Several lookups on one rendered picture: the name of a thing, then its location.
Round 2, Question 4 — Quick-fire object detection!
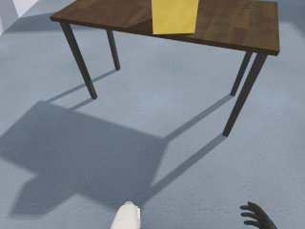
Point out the left robot thigh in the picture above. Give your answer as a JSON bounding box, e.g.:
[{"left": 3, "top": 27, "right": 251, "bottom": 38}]
[{"left": 110, "top": 204, "right": 141, "bottom": 229}]

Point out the right robot hand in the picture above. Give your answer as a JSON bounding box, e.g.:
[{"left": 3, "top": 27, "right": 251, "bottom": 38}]
[{"left": 239, "top": 201, "right": 277, "bottom": 229}]

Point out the carton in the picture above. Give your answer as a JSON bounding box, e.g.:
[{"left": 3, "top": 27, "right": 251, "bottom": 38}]
[{"left": 152, "top": 0, "right": 199, "bottom": 34}]

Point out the table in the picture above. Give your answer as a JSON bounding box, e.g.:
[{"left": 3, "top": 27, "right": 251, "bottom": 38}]
[{"left": 50, "top": 0, "right": 280, "bottom": 137}]

